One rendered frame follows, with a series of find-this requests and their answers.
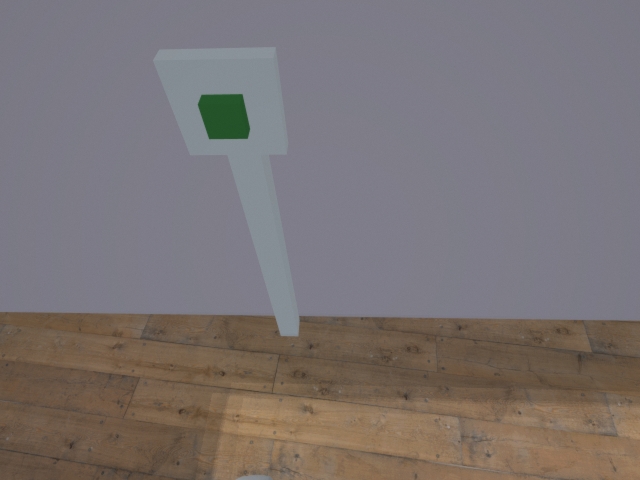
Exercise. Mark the button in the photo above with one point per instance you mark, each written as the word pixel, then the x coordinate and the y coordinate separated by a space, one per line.
pixel 224 116

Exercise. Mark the panel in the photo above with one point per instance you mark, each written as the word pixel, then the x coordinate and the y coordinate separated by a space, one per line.
pixel 186 74

